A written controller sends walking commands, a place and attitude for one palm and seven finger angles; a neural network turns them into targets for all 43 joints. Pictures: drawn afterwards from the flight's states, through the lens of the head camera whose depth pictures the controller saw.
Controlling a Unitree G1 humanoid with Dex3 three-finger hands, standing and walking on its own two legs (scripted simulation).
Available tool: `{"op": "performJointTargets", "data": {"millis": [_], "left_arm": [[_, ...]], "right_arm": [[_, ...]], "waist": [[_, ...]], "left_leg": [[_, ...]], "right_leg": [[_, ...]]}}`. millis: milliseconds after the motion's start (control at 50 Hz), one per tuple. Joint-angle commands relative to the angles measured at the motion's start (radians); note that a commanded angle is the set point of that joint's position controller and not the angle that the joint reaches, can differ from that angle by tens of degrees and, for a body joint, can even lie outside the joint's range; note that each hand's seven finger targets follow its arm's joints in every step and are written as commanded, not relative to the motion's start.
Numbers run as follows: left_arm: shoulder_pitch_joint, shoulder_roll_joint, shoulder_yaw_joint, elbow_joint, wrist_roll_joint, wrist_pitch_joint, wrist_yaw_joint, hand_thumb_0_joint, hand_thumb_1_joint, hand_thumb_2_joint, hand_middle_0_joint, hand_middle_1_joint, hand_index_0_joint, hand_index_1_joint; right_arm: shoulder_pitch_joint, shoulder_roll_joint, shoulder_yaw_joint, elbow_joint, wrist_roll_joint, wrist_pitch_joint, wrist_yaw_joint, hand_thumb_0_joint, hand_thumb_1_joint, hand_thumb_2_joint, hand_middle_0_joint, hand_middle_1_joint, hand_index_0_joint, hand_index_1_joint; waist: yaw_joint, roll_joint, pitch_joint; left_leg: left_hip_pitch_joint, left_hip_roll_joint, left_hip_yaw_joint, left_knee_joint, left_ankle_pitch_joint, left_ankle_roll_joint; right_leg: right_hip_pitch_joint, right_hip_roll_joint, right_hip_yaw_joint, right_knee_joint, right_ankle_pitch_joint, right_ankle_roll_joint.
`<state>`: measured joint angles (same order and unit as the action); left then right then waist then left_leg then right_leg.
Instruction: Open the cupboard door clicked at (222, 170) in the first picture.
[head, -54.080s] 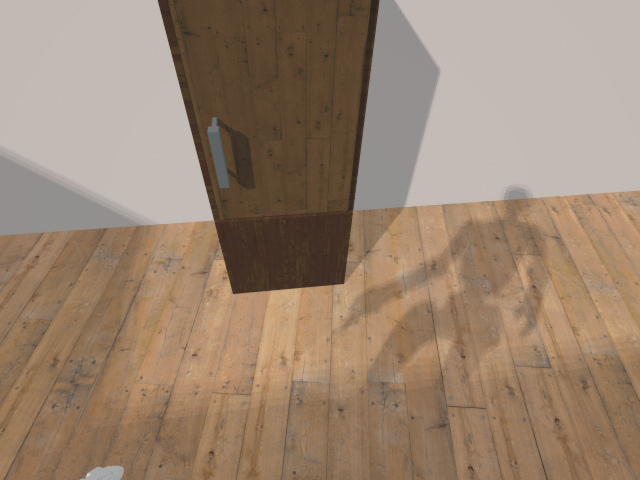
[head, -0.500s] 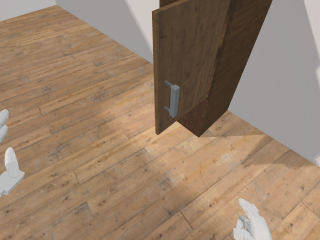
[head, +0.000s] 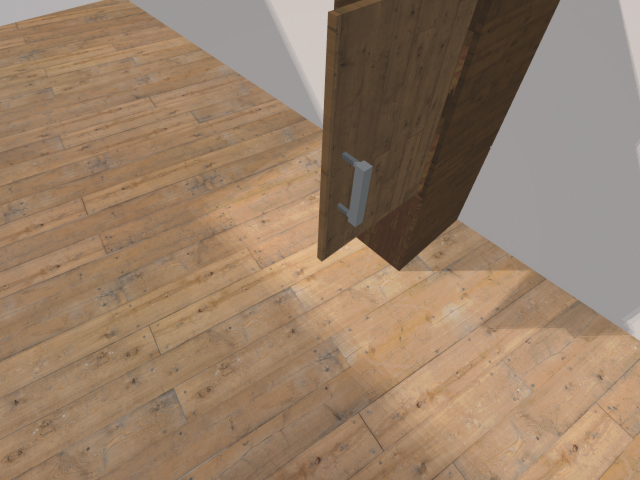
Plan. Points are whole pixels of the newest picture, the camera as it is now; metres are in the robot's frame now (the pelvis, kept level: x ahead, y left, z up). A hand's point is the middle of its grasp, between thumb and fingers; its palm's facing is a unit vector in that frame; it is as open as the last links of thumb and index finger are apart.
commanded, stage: let the arm hang, fingers relaxed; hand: left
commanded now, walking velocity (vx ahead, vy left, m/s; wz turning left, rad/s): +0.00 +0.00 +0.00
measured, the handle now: (351, 190) +0.66 -0.04 -0.09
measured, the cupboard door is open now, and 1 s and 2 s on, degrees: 88 88 88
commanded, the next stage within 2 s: look to check the result in 0.76 s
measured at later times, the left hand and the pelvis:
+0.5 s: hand out of the picture +0.05 +0.22 -0.16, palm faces -0.01 -0.96 -0.29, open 7.4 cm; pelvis +0.00 +0.01 +0.01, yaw +0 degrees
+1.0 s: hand out of the picture +0.08 +0.23 -0.15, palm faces -0.03 -0.95 -0.31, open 7.4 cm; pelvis +0.02 +0.00 +0.01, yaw +0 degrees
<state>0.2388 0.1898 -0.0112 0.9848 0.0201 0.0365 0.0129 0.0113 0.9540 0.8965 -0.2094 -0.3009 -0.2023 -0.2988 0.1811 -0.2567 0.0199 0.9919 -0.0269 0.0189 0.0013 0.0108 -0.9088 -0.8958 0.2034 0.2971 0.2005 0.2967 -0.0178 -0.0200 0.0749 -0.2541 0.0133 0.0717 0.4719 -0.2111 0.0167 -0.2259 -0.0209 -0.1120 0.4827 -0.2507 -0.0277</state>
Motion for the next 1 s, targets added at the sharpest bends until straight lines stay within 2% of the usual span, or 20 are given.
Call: {"op": "performJointTargets", "data": {"millis": [0,80,120,240,280,300,420,640,980], "left_arm": [[-0.002,0.200,0.050,0.018,-0.007,-0.056,0.004,0.000,0.900,0.900,-0.200,-0.300,-0.200,-0.300],[0.001,0.181,0.046,0.090,-0.012,-0.056,0.003,0.000,0.900,0.900,-0.200,-0.300,-0.200,-0.300],[0.004,0.178,0.045,0.113,-0.011,-0.055,0.004,0.000,0.900,0.900,-0.200,-0.300,-0.200,-0.300],[0.003,0.178,0.045,0.139,-0.011,-0.052,0.007,0.000,0.900,0.900,-0.200,-0.300,-0.200,-0.300],[0.000,0.179,0.045,0.143,-0.010,-0.053,0.008,0.000,0.900,0.900,-0.200,-0.300,-0.200,-0.300],[0.000,0.183,0.047,0.141,-0.009,-0.055,0.009,0.000,0.900,0.900,-0.200,-0.300,-0.200,-0.300],[-0.037,0.198,0.051,0.132,-0.007,-0.059,0.010,0.000,0.900,0.900,-0.200,-0.300,-0.200,-0.300],[-0.099,0.233,0.057,0.108,-0.006,-0.071,0.007,0.000,0.900,0.900,-0.200,-0.300,-0.200,-0.300],[-0.126,0.275,0.055,0.119,-0.010,-0.077,0.005,0.000,0.900,0.900,-0.200,-0.300,-0.200,-0.300]], "right_arm": [[0.000,-0.112,-0.035,0.008,0.004,-0.022,-0.016,0.000,-0.900,-0.900,0.200,0.300,0.200,0.300],[0.041,-0.104,-0.040,0.067,0.006,-0.023,-0.024,0.000,-0.900,-0.900,0.200,0.300,0.200,0.300],[0.057,-0.101,-0.043,0.080,0.007,-0.022,-0.026,0.000,-0.900,-0.900,0.200,0.300,0.200,0.300],[0.077,-0.100,-0.047,0.105,0.006,-0.023,-0.028,0.000,-0.900,-0.900,0.200,0.300,0.200,0.300],[0.075,-0.103,-0.048,0.110,0.005,-0.024,-0.028,0.000,-0.900,-0.900,0.200,0.300,0.200,0.300],[0.076,-0.104,-0.049,0.109,0.007,-0.024,-0.027,0.000,-0.900,-0.900,0.200,0.300,0.200,0.300],[0.044,-0.105,-0.048,0.118,0.005,-0.030,-0.022,0.000,-0.900,-0.900,0.200,0.300,0.200,0.300],[-0.022,-0.150,-0.050,0.110,0.003,-0.043,-0.019,0.000,-0.900,-0.900,0.200,0.300,0.200,0.300],[-0.059,-0.205,-0.047,0.106,0.007,-0.042,-0.021,0.000,-0.900,-0.900,0.200,0.300,0.200,0.300]], "waist": [[0.015,0.145,-0.090],[0.009,0.101,-0.074],[0.009,0.049,-0.061],[0.010,0.034,-0.037],[0.011,0.009,-0.032],[0.012,0.009,-0.046],[0.011,0.022,-0.032],[0.012,0.035,-0.067],[0.006,0.035,-0.111]], "left_leg": [[0.043,0.088,-0.124,-0.129,0.023,0.011],[0.054,0.096,-0.126,-0.149,0.004,0.014],[0.058,0.099,-0.125,-0.152,0.014,0.017],[0.053,0.105,-0.132,-0.176,-0.005,0.022],[0.057,0.106,-0.131,-0.181,0.001,0.024],[0.061,0.104,-0.128,-0.175,0.015,0.023],[0.064,0.106,-0.129,-0.191,0.051,0.020],[0.110,0.112,-0.128,-0.202,0.156,0.014],[0.172,0.123,-0.125,-0.206,0.223,0.009]], "right_leg": [[0.063,-0.106,0.153,-0.171,0.015,-0.034],[0.055,-0.107,0.138,-0.189,-0.003,-0.037],[0.051,-0.108,0.128,-0.196,-0.004,-0.036],[0.040,-0.105,0.123,-0.192,-0.018,-0.034],[0.038,-0.105,0.123,-0.191,-0.014,-0.032],[0.047,-0.105,0.122,-0.193,-0.010,-0.031],[0.050,-0.110,0.128,-0.193,0.022,-0.027],[0.090,-0.121,0.132,-0.202,0.129,-0.020],[0.134,-0.129,0.135,-0.227,0.222,-0.021]]}}
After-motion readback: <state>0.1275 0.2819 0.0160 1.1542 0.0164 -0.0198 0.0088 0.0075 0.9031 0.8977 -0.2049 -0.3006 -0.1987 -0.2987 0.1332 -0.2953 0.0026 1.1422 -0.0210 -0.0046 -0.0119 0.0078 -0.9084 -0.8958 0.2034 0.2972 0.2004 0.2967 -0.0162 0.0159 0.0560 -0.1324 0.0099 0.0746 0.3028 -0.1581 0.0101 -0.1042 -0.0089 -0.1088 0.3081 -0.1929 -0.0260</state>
